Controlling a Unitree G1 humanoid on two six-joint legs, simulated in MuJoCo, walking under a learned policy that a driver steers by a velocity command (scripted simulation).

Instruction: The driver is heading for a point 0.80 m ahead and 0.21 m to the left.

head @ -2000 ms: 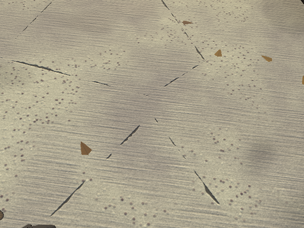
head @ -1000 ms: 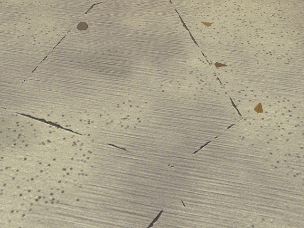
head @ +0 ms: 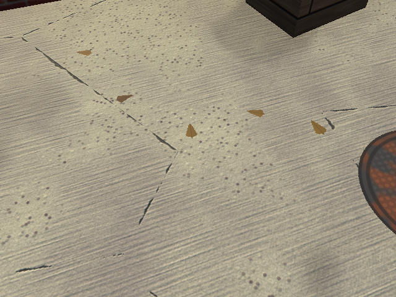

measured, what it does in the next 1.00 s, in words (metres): steps on the spot, turning left: left foot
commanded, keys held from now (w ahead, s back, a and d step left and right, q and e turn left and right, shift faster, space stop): no key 0.12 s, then q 0.80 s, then no key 0.08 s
